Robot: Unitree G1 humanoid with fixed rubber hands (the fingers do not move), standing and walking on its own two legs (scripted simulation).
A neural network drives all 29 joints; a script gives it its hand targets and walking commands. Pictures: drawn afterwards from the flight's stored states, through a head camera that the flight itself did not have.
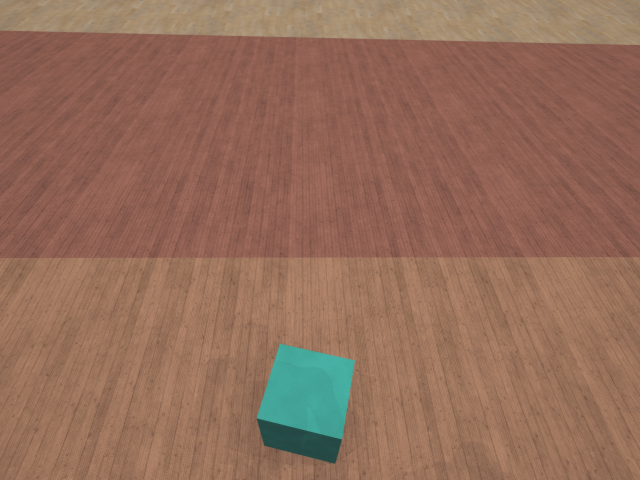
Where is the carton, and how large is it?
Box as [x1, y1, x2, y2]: [257, 344, 354, 463]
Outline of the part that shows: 280,344 257,416 264,445 334,463 342,436 354,360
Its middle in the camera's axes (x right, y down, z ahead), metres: -0.03 +0.47 +1.08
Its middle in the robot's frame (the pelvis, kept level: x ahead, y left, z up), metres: +0.43 +0.01 -0.64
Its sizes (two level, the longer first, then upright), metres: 0.210 0.200 0.250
